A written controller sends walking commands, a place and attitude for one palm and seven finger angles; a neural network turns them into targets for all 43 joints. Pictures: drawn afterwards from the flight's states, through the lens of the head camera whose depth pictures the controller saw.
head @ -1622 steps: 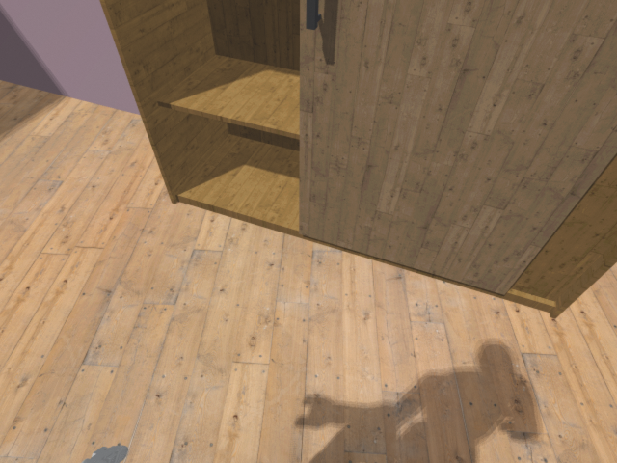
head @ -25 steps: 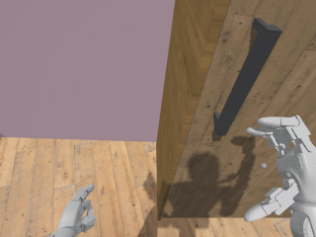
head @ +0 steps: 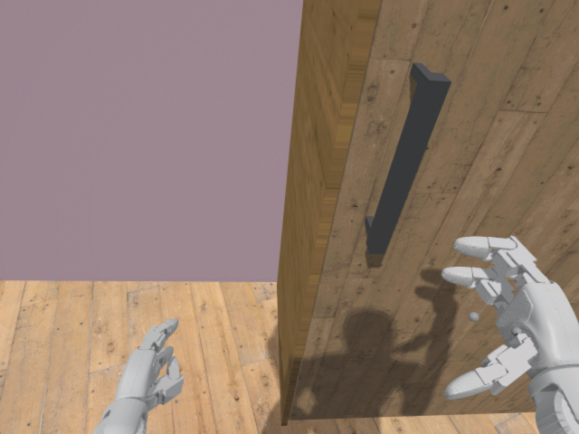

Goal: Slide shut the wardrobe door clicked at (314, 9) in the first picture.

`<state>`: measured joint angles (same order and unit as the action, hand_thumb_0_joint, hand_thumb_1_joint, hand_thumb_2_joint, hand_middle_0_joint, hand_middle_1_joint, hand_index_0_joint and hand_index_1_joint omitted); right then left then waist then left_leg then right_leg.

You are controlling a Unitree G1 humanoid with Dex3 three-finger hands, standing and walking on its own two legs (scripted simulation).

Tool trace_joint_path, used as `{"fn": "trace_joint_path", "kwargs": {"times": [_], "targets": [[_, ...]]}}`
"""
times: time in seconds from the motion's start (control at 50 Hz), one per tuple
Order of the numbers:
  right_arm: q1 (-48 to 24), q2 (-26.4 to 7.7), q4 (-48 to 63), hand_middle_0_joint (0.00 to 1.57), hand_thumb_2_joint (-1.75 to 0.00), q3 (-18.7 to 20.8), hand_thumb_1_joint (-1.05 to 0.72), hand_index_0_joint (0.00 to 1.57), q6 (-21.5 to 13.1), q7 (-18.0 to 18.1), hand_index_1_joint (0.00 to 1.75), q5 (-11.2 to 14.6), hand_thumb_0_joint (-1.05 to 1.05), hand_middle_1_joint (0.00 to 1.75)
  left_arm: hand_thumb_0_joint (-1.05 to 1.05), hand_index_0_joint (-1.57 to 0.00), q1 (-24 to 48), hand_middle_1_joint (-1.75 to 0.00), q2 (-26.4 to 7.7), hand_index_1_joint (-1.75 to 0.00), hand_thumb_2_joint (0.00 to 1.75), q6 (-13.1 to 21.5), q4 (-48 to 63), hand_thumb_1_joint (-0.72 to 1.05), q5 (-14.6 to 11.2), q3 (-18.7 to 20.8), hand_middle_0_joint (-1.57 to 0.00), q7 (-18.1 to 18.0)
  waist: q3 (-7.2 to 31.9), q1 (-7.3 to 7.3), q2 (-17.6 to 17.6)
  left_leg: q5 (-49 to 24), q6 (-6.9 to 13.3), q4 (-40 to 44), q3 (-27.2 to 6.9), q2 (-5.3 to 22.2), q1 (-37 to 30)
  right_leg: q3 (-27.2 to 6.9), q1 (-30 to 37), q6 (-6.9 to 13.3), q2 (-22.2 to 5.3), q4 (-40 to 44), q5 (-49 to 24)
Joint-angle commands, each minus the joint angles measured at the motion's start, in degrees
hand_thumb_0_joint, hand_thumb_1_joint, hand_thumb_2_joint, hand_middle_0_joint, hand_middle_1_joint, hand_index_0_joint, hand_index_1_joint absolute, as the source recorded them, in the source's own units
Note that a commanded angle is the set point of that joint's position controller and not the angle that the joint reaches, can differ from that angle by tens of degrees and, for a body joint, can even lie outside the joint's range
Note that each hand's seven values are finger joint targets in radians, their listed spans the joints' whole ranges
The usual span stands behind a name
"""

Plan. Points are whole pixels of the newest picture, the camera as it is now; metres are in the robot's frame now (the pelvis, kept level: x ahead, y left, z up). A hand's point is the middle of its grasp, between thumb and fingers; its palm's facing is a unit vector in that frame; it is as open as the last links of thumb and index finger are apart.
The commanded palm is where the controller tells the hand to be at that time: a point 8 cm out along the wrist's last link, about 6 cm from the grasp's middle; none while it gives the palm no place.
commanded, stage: draw the hand back to the body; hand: right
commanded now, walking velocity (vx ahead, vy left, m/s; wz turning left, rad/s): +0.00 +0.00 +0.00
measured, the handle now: (394, 169) +0.36 -0.12 +0.25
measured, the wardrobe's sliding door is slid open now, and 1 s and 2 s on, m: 0.00 0.00 0.00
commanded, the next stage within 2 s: step back with the hand held close in 1.04 s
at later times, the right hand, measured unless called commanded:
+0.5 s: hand (503, 304) +0.22 -0.23 +0.16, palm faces +0.30 +0.88 -0.36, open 10.4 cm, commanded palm +0.18 -0.28 +0.17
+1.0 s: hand (516, 309) +0.22 -0.24 +0.16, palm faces +0.36 +0.87 -0.34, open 7.5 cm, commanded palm +0.17 -0.28 +0.17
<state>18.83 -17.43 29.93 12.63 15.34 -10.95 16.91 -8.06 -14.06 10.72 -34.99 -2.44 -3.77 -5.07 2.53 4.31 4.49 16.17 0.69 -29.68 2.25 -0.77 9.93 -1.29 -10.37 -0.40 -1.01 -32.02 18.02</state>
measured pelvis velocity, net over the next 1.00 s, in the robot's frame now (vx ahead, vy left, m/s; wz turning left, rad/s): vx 0.01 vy -0.02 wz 0.04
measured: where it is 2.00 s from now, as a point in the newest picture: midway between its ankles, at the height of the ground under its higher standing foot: outside the picture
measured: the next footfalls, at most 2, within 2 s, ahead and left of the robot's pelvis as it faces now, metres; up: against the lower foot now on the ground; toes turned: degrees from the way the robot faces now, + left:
none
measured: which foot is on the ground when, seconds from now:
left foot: down 0.00-1.00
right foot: down 0.00-1.00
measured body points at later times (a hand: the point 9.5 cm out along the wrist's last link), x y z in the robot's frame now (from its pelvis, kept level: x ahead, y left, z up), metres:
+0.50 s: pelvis +0.01 -0.02 +0.01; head -0.01 +0.00 +0.46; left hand +0.17 +0.22 -0.08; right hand +0.20 -0.28 +0.18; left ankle +0.00 +0.11 -0.73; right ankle +0.00 -0.12 -0.73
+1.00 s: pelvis +0.01 -0.02 +0.01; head -0.01 +0.00 +0.46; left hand +0.19 +0.21 -0.08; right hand +0.19 -0.29 +0.18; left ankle +0.00 +0.11 -0.73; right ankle +0.00 -0.12 -0.73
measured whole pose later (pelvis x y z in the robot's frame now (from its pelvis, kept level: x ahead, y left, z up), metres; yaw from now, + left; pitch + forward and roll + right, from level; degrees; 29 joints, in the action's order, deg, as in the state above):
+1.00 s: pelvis +0.01 -0.02 +0.01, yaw +2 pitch -5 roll +1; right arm 24.4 -17.6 22.6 13.8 -4.8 6.4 2.6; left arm -10.0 -12.3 6.0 -39.1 1.4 -0.5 -4.3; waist -1.6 4.0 3.4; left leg 11.3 -0.5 -19.5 -0.5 -0.4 3.2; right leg 1.6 -3.0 0.7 -0.6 -22.6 14.5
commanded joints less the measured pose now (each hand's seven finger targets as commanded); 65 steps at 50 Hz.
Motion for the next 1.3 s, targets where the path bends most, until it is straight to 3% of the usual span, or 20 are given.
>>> {"fn": "trace_joint_path", "kwargs": {"times": [0.0, 0.02, 0.06, 0.1, 0.24, 0.42, 0.54, 0.64, 0.7, 0.8, 0.86, 0.96, 1.1, 1.12, 1.14, 1.16, 1.18, 1.2, 1.24, 1.28], "targets": [[-0.1, -4.2, 8.2, 0.24, -0.34, 2.3, 0.26, 0.24, -15.0, 12.5, 0.98, -8.6, 0.00, 0.98, 0.00, -0.20, 5.1, -0.30, -4.1, -0.30, 0.90, 3.1, 8.0, 0.90, 2.7, 3.1, -0.20, -0.2, -4.7, -1.35, -4.7, -4.2, 0.0, 10.4, -1.8, 0.1, 1.6, 2.5, -1.3, 0.9, 1.0, 6.5, -6.9], [-0.8, -4.9, 10.6, 0.24, -0.36, 1.9, 0.22, 0.24, -17.0, 13.5, 0.96, -9.5, 0.00, 0.96, 0.00, -0.20, 5.0, -0.30, -4.4, -0.30, 0.90, 2.6, 8.2, 0.90, 2.8, 3.6, -0.20, 0.1, -2.3, -1.39, -4.1, -4.3, -0.1, 10.5, -2.0, 0.3, 0.4, 2.7, 0.0, 1.1, 0.9, 6.9, -7.0], [-1.5, -6.2, 12.3, 0.24, -0.39, 1.9, 0.15, 0.24, -20.0, 15.5, 0.92, -11.5, 0.00, 0.92, 0.00, -0.20, 4.8, -0.30, -4.7, -0.30, 0.90, 2.7, 8.0, 0.90, 3.2, 4.2, -0.20, 0.3, -0.6, -1.30, -2.5, -4.6, 0.0, 10.9, -2.3, 0.5, -1.2, 3.0, 1.2, 1.2, 0.7, 7.8, -7.3], [0.1, -6.7, 11.3, 0.23, -0.43, 2.5, 0.08, 0.23, -21.9, 16.8, 0.87, -12.7, 0.00, 0.87, 0.00, -0.20, 4.6, -0.30, -4.8, -0.30, 0.90, 2.8, 7.3, 0.90, 3.6, 4.5, -0.20, 0.4, 0.0, -1.09, -3.1, -5.4, 0.1, 11.1, -2.3, 0.5, -2.5, 3.0, 1.9, 1.2, 0.6, 8.8, -8.4], [-0.9, -8.7, 10.0, 0.22, -0.55, 4.2, -0.17, 0.22, -25.5, 18.8, 0.73, -14.9, 0.00, 0.73, 0.00, -0.20, 5.0, -0.30, -5.3, -0.30, 0.90, 2.4, 5.6, 0.90, 4.0, 5.3, -0.20, -0.2, 0.8, -0.97, -2.3, -6.9, 0.3, 11.7, -2.2, 0.3, -4.9, 2.8, 4.1, 1.1, 0.4, 11.0, -11.0], [3.7, -8.6, 5.4, 0.21, -0.71, 6.3, -0.50, 0.21, -26.0, 18.5, 0.53, -14.8, 0.00, 0.53, 0.00, -0.20, 4.2, -0.30, -5.7, -0.30, 0.90, 1.0, 4.8, 0.90, 3.8, 6.2, -0.20, 0.2, 0.1, -0.47, -3.6, -13.2, 0.3, 10.8, -1.9, -0.1, -6.8, 3.0, 4.5, 0.4, -0.6, 12.1, -19.0], [2.7, -9.2, 5.4, 0.21, -0.81, 7.1, -0.72, 0.21, -25.4, 18.2, 0.41, -14.7, 0.00, 0.41, 0.00, -0.20, 3.7, -0.30, -5.9, -0.30, 0.90, -0.2, 4.7, 0.90, 3.6, 6.4, -0.20, 0.5, 0.4, -0.77, -1.2, -15.0, 0.3, 10.9, -1.9, -0.3, -7.2, 2.9, 5.4, -0.7, -1.1, 12.2, -23.8], [-0.3, -10.4, 5.7, 0.20, -0.90, 8.3, -0.90, 0.20, -24.8, 18.4, 0.30, -14.6, 0.00, 0.30, 0.00, -0.20, 3.9, -0.30, -6.0, -0.30, 0.90, -0.8, 4.8, 0.90, 3.5, 6.4, -0.20, 0.4, 1.1, -0.88, -0.2, -14.0, 0.4, 11.3, -1.8, -0.4, -7.3, 2.8, 5.9, -0.8, -1.1, 12.5, -22.5], [-0.3, -8.6, 5.4, 0.20, -0.90, 6.5, -0.90, 0.20, -24.5, 18.3, 0.30, -14.4, 0.00, 0.30, 0.00, -0.20, 4.1, -0.30, -5.7, -0.30, 0.90, -0.7, 4.9, 0.90, 3.5, 6.1, -0.20, 0.4, 0.3, -1.03, 0.1, -13.3, 0.4, 11.7, -1.8, -0.4, -6.7, 2.8, 6.2, -0.6, -0.9, 12.7, -21.3], [-0.3, -8.9, 6.0, 0.20, -0.90, 6.5, -0.90, 0.20, -24.1, 18.4, 0.30, -14.4, 0.00, 0.30, 0.00, -0.20, 4.2, -0.30, -5.7, -0.30, 0.90, -0.8, 4.9, 0.90, 3.7, 6.0, -0.20, 0.5, 1.0, -0.91, -0.8, -14.8, 0.4, 11.7, -1.7, -0.4, -7.5, 2.7, 6.7, -0.7, -0.9, 12.5, -23.1], [0.1, -9.1, 4.3, 0.20, -0.90, 6.9, -0.90, 0.20, -23.7, 18.3, 0.30, -14.2, 0.00, 0.30, 0.00, -0.20, 4.6, -0.30, -5.6, -0.30, 0.90, -1.3, 4.7, 0.90, 3.7, 6.0, -0.20, 0.3, -0.2, -0.93, -2.4, -13.8, 0.4, 12.3, -1.9, -0.3, -7.3, 3.1, 6.0, -0.1, -0.6, 12.7, -20.0], [-1.0, -9.3, 4.9, 0.20, -0.90, 7.1, -0.90, 0.20, -23.8, 18.3, 0.30, -14.2, 0.00, 0.30, 0.00, -0.20, 5.2, -0.30, -5.3, -0.30, 0.90, -1.6, 4.8, 0.90, 3.7, 5.8, -0.20, 0.2, -0.2, -0.83, -0.9, -12.4, 0.4, 12.8, -2.1, -0.1, -7.5, 3.2, 6.0, 0.3, -0.4, 12.9, -17.5], [-0.4, -9.2, 4.2, 0.20, -0.90, 7.0, -0.90, 0.20, -24.0, 18.3, 0.30, -14.0, 0.00, 0.30, 0.00, -0.20, 5.6, -0.30, -5.2, -0.30, 0.90, -1.5, 4.7, 0.90, 3.6, 5.9, -0.20, 0.0, -1.1, -0.71, -2.5, -10.9, 0.3, 13.5, -2.5, -0.1, -7.0, 3.5, 5.9, 0.8, -0.1, 12.9, -15.2], [-0.6, -9.6, 4.2, 0.20, -0.90, 7.3, -0.90, 0.20, -24.0, 18.4, 0.30, -13.9, 0.00, 0.30, 0.00, -0.20, 5.7, -0.30, -5.2, -0.30, 0.90, -1.5, 4.8, 0.90, 3.6, 6.0, -0.20, -0.1, -1.0, -0.65, -3.1, -11.3, 0.2, 13.5, -2.5, -0.1, -7.0, 3.6, 6.0, 1.0, 0.0, 12.8, -15.4], [1.1, -24.3, 6.4, 0.20, -0.90, 24.3, -0.90, 0.20, -24.3, 20.3, 0.30, -12.6, 0.00, 0.30, 0.00, -0.20, 5.2, -0.30, -5.8, -0.30, 0.90, -1.9, 5.0, 0.90, 3.1, 6.8, -0.20, -0.7, 2.2, 1.68, -3.1, -12.0, 0.7, 13.4, -3.5, -0.5, -10.2, 3.0, 5.4, 0.5, -0.2, 12.1, -15.6], [-0.7, -23.8, 7.8, 0.20, -0.90, 24.5, -0.90, 0.20, -26.3, 19.9, 0.30, -12.8, 0.00, 0.30, 0.00, -0.20, 4.4, -0.30, -6.3, -0.30, 0.90, -3.7, 6.9, 0.90, 2.5, 5.8, -0.20, -0.4, -2.0, -1.95, -1.5, -18.6, 1.0, 14.7, -9.4, 2.0, -1.9, 3.3, 2.1, 1.9, -0.4, 10.2, -10.7], [3.8, -18.9, 3.9, 0.20, -0.90, 21.0, -0.90, 0.20, -26.5, 19.2, 0.30, -12.8, 0.00, 0.30, 0.00, -0.20, 4.5, -0.30, -5.4, -0.30, 0.90, -4.6, 6.3, 0.90, 2.7, 5.6, -0.20, -0.1, -1.2, -2.39, -2.2, -20.4, 1.0, 14.3, -9.8, 3.5, -0.7, 3.3, 2.1, 1.9, -0.3, 8.8, -10.0], [5.2, -16.4, 2.6, 0.20, -0.90, 18.6, -0.90, 0.20, -26.6, 18.6, 0.30, -13.0, 0.00, 0.30, 0.00, -0.20, 4.4, -0.30, -5.7, -0.30, 0.90, -4.8, 6.9, 0.90, 2.6, 5.6, -0.20, 0.2, -0.1, -2.54, -2.3, -20.7, 0.9, 13.7, -10.0, 4.0, 0.1, 3.7, 2.0, 1.7, -0.5, 8.1, -10.4], [4.5, -12.9, 2.0, 0.20, -0.90, 14.3, -0.90, 0.20, -26.9, 18.1, 0.30, -13.2, 0.00, 0.30, 0.00, -0.20, 4.5, -0.30, -6.2, -0.30, 0.90, -4.7, 7.9, 0.90, 2.2, 5.9, -0.20, 0.2, 1.2, -2.72, -1.7, -22.7, 0.5, 12.8, -9.4, 4.2, 1.4, 4.5, 2.5, 1.7, -0.8, 7.2, -12.9], [5.7, -12.3, -0.4, 0.20, -0.90, 12.7, -0.90, 0.20, -26.2, 18.4, 0.30, -13.3, 0.00, 0.30, 0.00, -0.20, 3.6, -0.30, -6.8, -0.30, 0.90, -4.7, 8.3, 0.90, 1.8, 6.2, -0.20, 0.0, 3.0, -2.76, -3.0, -23.3, -0.1, 11.8, -8.0, 3.9, 2.1, 4.7, 3.7, 2.0, -1.5, 7.2, -15.2]]}}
